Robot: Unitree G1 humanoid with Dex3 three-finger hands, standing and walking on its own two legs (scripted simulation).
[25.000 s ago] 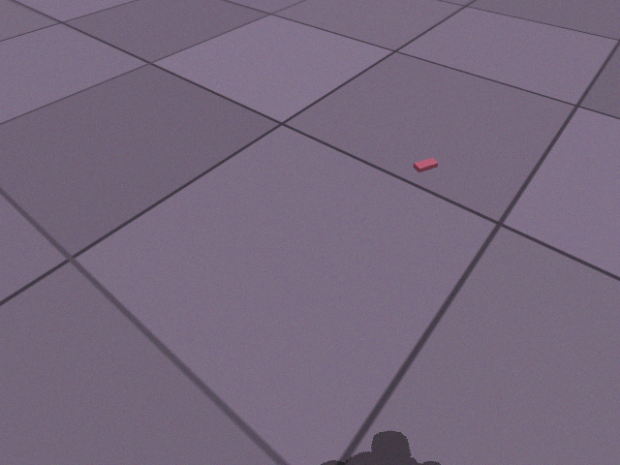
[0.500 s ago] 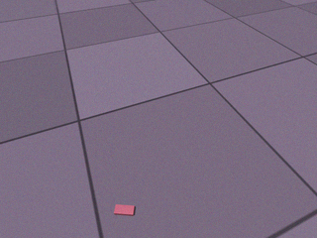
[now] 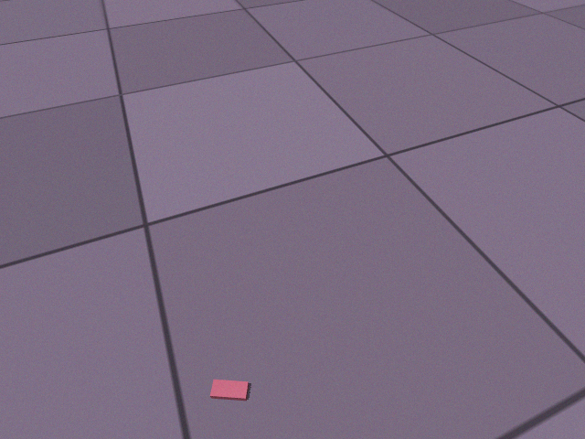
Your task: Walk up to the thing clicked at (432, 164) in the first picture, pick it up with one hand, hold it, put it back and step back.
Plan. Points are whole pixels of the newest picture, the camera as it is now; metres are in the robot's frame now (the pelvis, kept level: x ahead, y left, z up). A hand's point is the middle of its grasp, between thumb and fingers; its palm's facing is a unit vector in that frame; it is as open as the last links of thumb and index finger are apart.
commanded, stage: rise first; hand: left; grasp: from above
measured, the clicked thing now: (229, 390) +0.43 +0.24 -0.77
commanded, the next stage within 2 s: none
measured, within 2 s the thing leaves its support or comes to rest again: neither
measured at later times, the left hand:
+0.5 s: hand out of the picture +0.13 +0.26 -0.20, palm faces -0.09 -0.91 -0.40, open 12.6 cm
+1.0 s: hand out of the picture +0.15 +0.28 -0.31, palm faces -0.36 -0.73 -0.58, open 13.0 cm
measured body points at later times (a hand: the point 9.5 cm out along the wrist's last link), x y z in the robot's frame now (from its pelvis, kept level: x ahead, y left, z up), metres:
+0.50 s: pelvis -0.03 +0.01 -0.05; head +0.05 +0.01 +0.40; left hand +0.13 +0.30 -0.17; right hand +0.08 -0.26 -0.15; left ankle -0.02 +0.11 -0.75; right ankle -0.02 -0.10 -0.75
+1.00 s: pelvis -0.06 +0.01 -0.17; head +0.08 +0.03 +0.26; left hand +0.16 +0.32 -0.28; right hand +0.13 -0.25 -0.26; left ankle -0.02 +0.11 -0.75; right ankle -0.02 -0.10 -0.75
